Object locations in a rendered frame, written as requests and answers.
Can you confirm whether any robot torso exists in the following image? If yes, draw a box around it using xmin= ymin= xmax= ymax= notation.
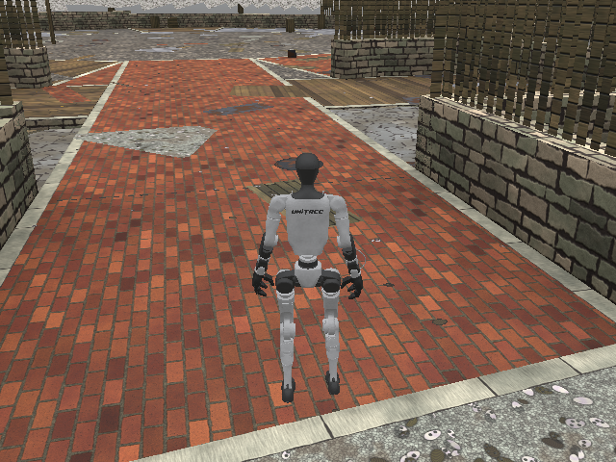
xmin=285 ymin=191 xmax=330 ymax=288

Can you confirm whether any right robot forearm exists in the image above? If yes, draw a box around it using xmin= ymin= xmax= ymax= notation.
xmin=342 ymin=234 xmax=361 ymax=278

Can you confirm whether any left robot thigh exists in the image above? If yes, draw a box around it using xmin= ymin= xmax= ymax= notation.
xmin=275 ymin=269 xmax=295 ymax=340

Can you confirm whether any left robot forearm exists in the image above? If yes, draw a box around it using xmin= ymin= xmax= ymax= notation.
xmin=254 ymin=232 xmax=273 ymax=275

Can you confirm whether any left robot upper arm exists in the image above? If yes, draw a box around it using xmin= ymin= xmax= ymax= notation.
xmin=264 ymin=194 xmax=288 ymax=247

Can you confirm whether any right robot hand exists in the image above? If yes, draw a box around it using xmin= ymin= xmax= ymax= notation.
xmin=341 ymin=274 xmax=363 ymax=299

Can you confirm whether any left robot hand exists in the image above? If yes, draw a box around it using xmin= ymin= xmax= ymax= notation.
xmin=252 ymin=271 xmax=274 ymax=296

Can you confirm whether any right robot upper arm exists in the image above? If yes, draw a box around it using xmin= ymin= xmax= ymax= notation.
xmin=327 ymin=194 xmax=351 ymax=248

